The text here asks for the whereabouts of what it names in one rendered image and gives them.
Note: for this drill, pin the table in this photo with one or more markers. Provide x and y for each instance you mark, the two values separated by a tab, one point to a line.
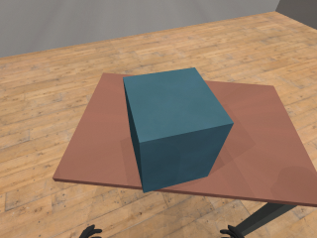
262	158

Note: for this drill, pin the robot left hand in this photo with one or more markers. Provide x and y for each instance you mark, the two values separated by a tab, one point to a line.
89	231

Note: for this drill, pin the robot right hand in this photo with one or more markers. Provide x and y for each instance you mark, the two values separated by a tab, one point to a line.
233	231

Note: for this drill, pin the carton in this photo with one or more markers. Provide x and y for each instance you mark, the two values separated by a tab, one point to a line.
177	126

